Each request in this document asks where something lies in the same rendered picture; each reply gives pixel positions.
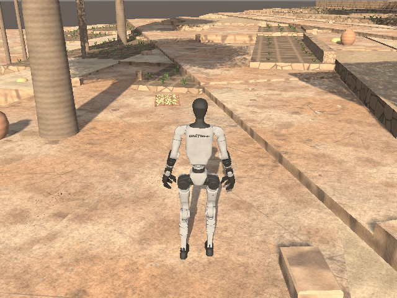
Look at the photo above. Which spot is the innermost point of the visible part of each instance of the left robot forearm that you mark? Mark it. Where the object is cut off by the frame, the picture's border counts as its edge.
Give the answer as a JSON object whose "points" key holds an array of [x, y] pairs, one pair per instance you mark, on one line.
{"points": [[169, 165]]}

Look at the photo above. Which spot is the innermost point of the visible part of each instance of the right robot hand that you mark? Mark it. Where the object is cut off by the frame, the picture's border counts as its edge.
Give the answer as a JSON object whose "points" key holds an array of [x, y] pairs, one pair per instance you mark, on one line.
{"points": [[230, 180]]}

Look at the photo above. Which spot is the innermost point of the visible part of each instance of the right robot forearm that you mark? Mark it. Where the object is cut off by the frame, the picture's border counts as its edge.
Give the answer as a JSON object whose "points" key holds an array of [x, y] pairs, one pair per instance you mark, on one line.
{"points": [[228, 166]]}

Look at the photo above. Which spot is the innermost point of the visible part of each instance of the robot left foot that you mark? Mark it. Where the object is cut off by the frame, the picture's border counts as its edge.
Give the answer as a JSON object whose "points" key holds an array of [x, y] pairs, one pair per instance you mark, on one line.
{"points": [[183, 254]]}

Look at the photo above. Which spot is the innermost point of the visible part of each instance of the right robot upper arm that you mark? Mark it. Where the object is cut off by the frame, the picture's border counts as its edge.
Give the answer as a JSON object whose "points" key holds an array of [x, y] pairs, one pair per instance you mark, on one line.
{"points": [[218, 131]]}

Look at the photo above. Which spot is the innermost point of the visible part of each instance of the left robot hand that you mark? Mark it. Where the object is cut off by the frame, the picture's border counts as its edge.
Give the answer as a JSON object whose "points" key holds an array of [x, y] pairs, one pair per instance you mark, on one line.
{"points": [[166, 179]]}

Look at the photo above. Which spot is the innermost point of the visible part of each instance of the left robot upper arm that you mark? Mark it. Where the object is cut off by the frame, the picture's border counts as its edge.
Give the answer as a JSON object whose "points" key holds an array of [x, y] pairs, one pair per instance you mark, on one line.
{"points": [[176, 141]]}

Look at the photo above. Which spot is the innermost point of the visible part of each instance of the left robot thigh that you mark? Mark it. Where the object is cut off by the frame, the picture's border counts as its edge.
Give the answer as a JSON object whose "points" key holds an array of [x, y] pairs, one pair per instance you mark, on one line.
{"points": [[183, 183]]}

